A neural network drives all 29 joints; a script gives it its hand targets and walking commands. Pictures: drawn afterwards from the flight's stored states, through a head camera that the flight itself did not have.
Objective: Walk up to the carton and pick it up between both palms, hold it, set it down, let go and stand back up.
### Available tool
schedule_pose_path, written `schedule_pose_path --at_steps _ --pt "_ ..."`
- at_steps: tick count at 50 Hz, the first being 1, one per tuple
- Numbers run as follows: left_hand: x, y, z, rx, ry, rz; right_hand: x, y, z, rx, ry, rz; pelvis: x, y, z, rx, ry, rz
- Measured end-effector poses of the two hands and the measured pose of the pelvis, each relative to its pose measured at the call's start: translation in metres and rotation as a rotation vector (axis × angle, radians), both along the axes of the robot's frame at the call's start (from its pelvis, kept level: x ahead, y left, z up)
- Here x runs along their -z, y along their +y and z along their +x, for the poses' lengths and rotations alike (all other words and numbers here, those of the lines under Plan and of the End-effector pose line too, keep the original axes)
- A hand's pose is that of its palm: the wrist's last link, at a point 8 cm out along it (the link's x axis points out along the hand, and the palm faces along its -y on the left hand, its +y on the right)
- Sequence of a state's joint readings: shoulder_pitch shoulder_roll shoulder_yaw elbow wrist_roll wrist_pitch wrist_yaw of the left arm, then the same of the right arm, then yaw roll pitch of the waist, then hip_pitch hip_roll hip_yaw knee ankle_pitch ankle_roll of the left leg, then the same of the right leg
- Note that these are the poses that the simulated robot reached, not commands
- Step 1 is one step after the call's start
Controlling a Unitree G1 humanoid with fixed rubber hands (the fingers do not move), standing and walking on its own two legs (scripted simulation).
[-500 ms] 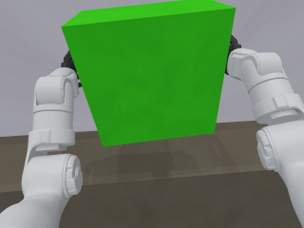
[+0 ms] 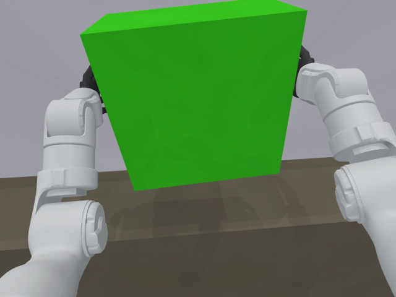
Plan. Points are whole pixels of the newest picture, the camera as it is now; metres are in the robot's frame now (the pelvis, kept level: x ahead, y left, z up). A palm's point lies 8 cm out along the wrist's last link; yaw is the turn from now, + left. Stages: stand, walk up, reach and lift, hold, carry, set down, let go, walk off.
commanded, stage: hold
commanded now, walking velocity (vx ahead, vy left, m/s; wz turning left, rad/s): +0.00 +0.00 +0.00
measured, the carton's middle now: (197, 98) +0.38 +0.00 +0.28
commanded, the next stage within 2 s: none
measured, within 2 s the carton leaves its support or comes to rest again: neither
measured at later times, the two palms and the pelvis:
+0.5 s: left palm (91, 100) +0.36 +0.20 +0.30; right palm (302, 78) +0.37 -0.19 +0.32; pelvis +0.00 +0.00 +0.00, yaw +0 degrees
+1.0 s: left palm (91, 99) +0.36 +0.20 +0.30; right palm (302, 78) +0.37 -0.19 +0.32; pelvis +0.00 +0.00 +0.00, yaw +0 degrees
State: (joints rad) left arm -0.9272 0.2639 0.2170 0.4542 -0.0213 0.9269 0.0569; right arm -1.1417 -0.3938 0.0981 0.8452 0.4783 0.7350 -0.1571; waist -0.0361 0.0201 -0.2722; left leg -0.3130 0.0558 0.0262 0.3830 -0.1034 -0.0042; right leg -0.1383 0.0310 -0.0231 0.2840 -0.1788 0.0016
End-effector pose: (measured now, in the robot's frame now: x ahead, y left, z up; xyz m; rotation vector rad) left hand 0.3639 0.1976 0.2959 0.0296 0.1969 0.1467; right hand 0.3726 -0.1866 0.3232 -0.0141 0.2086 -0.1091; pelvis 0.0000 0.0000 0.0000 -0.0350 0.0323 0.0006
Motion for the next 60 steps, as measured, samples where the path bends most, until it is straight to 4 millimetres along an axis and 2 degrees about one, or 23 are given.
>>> schedule_pose_path --at_steps 60 --pt "-0.0005 0.0000 0.0001 0.000 -0.002 0.000 0.0001 0.0000 -0.0001 0.000 0.002 0.000 0.0000 0.0001 0.0001 0.000 0.001 0.000"
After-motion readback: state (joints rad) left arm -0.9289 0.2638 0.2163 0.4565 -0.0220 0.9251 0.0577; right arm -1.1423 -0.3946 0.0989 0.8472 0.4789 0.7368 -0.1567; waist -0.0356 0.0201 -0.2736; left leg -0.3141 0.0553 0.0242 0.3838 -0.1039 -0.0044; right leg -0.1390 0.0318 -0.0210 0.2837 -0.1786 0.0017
